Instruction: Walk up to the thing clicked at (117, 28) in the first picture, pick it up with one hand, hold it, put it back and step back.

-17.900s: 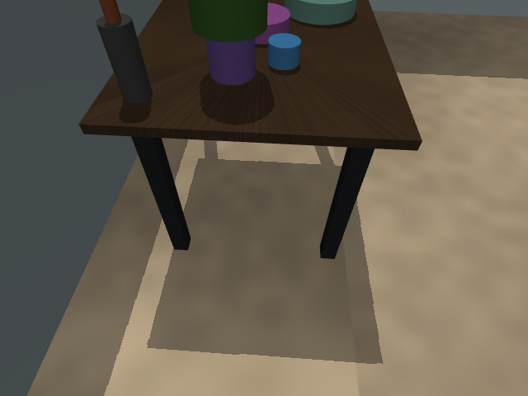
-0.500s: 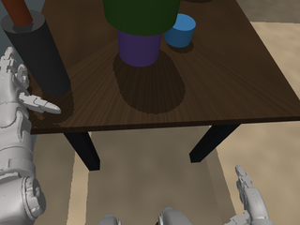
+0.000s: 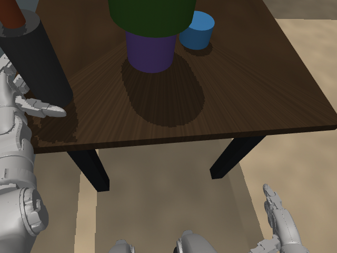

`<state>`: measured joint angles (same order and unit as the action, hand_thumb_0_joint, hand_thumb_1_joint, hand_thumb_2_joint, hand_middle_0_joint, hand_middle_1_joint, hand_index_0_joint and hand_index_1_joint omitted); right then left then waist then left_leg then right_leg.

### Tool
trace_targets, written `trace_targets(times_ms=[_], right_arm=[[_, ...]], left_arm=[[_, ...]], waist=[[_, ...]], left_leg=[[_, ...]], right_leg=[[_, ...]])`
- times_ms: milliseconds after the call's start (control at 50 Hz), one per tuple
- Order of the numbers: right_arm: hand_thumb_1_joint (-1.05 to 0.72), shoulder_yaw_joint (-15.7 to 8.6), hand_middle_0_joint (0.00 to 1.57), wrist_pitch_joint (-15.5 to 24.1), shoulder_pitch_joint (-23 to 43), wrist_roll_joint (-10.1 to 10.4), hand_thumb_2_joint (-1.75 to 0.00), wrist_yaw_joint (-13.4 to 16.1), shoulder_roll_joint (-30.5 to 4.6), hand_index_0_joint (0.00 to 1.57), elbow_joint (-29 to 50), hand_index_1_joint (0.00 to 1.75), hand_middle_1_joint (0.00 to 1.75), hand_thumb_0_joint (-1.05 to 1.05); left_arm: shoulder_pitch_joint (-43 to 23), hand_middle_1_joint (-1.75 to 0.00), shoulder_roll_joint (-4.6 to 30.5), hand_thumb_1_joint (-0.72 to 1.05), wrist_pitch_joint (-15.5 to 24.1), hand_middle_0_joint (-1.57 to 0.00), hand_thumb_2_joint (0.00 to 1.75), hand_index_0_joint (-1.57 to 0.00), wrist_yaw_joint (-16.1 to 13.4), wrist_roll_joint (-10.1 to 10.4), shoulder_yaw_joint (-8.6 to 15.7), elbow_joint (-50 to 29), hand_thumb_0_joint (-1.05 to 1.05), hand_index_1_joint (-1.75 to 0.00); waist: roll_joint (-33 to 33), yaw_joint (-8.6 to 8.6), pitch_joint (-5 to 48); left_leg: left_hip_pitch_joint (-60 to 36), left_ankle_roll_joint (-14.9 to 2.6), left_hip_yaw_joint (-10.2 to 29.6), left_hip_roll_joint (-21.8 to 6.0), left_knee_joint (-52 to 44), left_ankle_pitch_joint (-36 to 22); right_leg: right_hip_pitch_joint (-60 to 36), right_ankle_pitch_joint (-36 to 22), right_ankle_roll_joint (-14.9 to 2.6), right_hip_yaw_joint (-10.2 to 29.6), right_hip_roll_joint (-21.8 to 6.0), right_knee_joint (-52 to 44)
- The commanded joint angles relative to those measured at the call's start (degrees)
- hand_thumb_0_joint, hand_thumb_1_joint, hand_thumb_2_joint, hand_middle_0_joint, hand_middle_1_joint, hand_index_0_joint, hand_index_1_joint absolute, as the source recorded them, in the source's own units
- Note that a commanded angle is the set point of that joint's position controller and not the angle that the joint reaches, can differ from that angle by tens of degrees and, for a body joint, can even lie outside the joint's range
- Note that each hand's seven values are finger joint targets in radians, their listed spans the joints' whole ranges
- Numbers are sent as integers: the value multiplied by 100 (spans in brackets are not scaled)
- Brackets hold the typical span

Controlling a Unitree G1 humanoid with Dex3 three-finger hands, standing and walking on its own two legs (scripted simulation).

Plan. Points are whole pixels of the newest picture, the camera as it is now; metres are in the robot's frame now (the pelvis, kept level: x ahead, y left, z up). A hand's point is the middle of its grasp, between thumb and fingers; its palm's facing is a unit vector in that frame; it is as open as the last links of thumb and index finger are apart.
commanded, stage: close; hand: left
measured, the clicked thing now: (32, 53) +0.50 +0.23 +0.16
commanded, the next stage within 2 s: settle in 0.36 s
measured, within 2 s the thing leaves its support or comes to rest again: leaves its support in 0.66 s
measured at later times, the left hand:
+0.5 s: hand (42, 85) +0.49 +0.23 +0.09, palm faces +0.23 -0.97 +0.02, open 10.8 cm
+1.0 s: hand (35, 68) +0.49 +0.23 +0.13, palm faces +0.23 -0.97 +0.00, open 11.1 cm
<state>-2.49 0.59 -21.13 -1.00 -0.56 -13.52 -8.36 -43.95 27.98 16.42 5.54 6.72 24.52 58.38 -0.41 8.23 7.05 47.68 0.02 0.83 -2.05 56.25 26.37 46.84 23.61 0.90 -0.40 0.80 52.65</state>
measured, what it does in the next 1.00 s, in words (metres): stands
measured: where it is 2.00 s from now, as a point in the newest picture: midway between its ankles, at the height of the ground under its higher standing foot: outside the picture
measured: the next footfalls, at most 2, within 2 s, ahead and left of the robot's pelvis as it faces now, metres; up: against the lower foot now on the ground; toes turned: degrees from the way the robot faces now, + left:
none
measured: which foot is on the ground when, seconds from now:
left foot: down 0.00-1.00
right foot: down 0.00-1.00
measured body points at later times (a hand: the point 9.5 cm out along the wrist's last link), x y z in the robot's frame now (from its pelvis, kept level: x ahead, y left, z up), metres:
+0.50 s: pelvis +0.01 +0.00 +0.00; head +0.10 +0.02 +0.44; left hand +0.47 +0.29 +0.09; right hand +0.16 -0.26 -0.03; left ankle +0.00 +0.11 -0.68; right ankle +0.01 -0.13 -0.68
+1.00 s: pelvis +0.01 +0.00 +0.01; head +0.08 +0.01 +0.45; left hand +0.47 +0.28 +0.14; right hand +0.16 -0.27 -0.03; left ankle +0.00 +0.11 -0.68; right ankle +0.01 -0.13 -0.68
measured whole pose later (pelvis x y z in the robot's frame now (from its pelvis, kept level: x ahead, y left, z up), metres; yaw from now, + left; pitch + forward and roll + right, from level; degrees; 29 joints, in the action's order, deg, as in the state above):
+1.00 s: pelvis +0.01 +0.00 +0.01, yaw +0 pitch +15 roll -1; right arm -2.8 -1.2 -20.0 0.4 0.2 -13.4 -11.9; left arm -45.2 26.6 9.9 4.2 7.0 22.4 54.4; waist 0.5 6.5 7.2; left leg 42.1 0.2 0.5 -1.9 52.1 25.4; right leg 41.8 23.1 0.7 -0.1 0.6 49.5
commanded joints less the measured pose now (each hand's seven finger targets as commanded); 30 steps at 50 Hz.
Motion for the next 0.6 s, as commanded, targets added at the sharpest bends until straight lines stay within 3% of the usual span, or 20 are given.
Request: trace_targets(times_ms=[0,40,60,100,120,140,180,220,260,280,320,340,360,400,440,500,580], right_arm=[[52,-529,5,329,64,45,-5,52,-918,5,1085,5,5,0],[52,-431,5,328,-37,34,-5,49,-831,5,953,5,5,0],[52,-472,5,305,-129,43,-5,75,-856,5,853,5,5,0],[52,-667,5,332,52,50,-5,89,-1073,5,1121,5,5,0],[52,-628,5,322,-126,27,-5,81,-1037,5,939,5,5,0],[52,-400,5,293,-248,24,-5,47,-771,5,675,5,5,0],[52,-572,5,288,-101,44,-5,74,-953,5,923,5,5,0],[52,-409,5,275,-169,36,-5,43,-787,5,838,5,5,0],[52,-531,5,265,-119,18,-5,31,-919,5,889,5,5,0],[52,-521,5,250,-180,18,-5,21,-868,5,851,5,5,0],[53,-508,5,231,-112,18,-5,13,-861,5,860,5,5,0],[53,-594,5,215,-114,17,-5,27,-949,5,887,5,5,0],[53,-452,5,223,-7,31,-5,15,-841,5,1043,5,5,0],[53,-606,5,215,-85,39,-5,49,-934,5,852,5,5,0],[53,-427,5,215,-80,19,-5,13,-803,5,930,5,5,0],[55,-574,5,179,-107,30,-5,40,-954,5,914,5,5,0],[55,-526,5,159,13,45,-5,46,-882,5,966,5,5,0]], left_arm=[[-2300,-49,1173,-43,379,-69,26,-71,89,102,-16,-1115,0,-47],[-2495,-55,1305,-37,408,-75,32,-77,83,64,-66,-1529,0,-53],[-2484,-58,1419,-36,395,-79,34,-81,54,93,43,-1512,0,-56],[-2303,-63,1248,-31,366,-84,39,-86,51,130,14,-1377,0,-61],[-2459,-67,1284,-30,371,-87,41,-89,24,98,-3,-1449,0,-64],[-2494,-70,1125,-25,372,-90,45,-93,22,82,-111,-1433,0,-68],[-2360,-76,1398,-22,371,-97,49,-99,4,70,91,-1379,0,-74],[-2288,-81,1170,-18,347,-103,54,-105,19,68,-23,-1256,0,-79],[-2228,-87,1442,-12,373,-108,60,-111,-6,50,191,-1212,0,-85],[-2284,-90,1241,-9,369,-111,62,-114,0,38,14,-1222,0,-88],[-2383,-99,1418,-1,389,-114,72,-116,-9,8,98,-1422,0,-98],[-2339,-104,1463,2,366,-118,80,-120,-12,1,140,-1280,0,-103],[-2354,-108,1209,6,348,-122,87,-123,4,27,-29,-1299,0,-107],[-2268,-121,1359,7,361,-132,99,-134,2,69,117,-1253,0,-121],[-2194,-127,1070,7,375,-138,103,-140,43,58,-54,-1274,0,-126],[-2256,-132,1319,26,356,-128,119,-130,19,27,28,-1415,0,-132],[-2630,-141,1318,24,330,-133,128,-134,-72,60,21,-1750,0,-142]], waist=[[666,19,2472],[1015,-62,2709],[987,-60,2676],[703,21,2619],[858,67,2614],[960,-20,2420],[741,27,2599],[711,5,2536],[739,-25,2485],[823,18,2532],[889,-62,2703],[868,-5,2722],[740,-15,2696],[706,-1,2606],[732,-42,2706],[789,-59,2841],[874,-75,2752]], left_leg=[[-1756,-14,66,46,-630,-2224],[-2039,15,62,41,-603,-2390],[-2008,8,68,36,-597,-2375],[-1994,5,81,19,-629,-2388],[-2070,27,123,-13,-623,-2550],[-1992,39,123,3,-617,-2539],[-1939,-32,79,15,-536,-2537],[-1772,-47,44,45,-549,-2511],[-1621,-58,24,66,-519,-2426],[-1718,-53,11,71,-531,-2415],[-1853,-30,31,60,-521,-2497],[-1838,-37,18,60,-496,-2554],[-1742,-51,24,67,-536,-2419],[-1647,-65,6,77,-539,-2271],[-1775,-32,46,44,-535,-2568],[-1906,-32,25,52,-499,-2766],[-1959,-3,56,42,-615,-2546]], right_leg=[[-1045,-1773,-209,-82,83,-463],[-952,-1771,-220,-84,70,-445],[-959,-1750,-218,-83,76,-455],[-1036,-1852,-205,-98,86,-466],[-937,-1886,-225,-120,94,-433],[-801,-1804,-228,-120,90,-418],[-940,-1925,-193,-77,71,-457],[-1137,-2072,-188,-58,49,-409],[-1093,-2030,-181,-41,41,-421],[-1102,-2026,-183,-35,35,-421],[-1038,-1988,-197,-38,39,-401],[-1069,-2079,-189,-31,39,-413],[-1196,-2044,-184,-29,40,-414],[-1165,-1983,-166,-22,43,-441],[-1133,-2095,-196,-60,52,-380],[-1218,-2275,-189,-43,49,-379],[-1220,-2021,-204,-48,45,-444]])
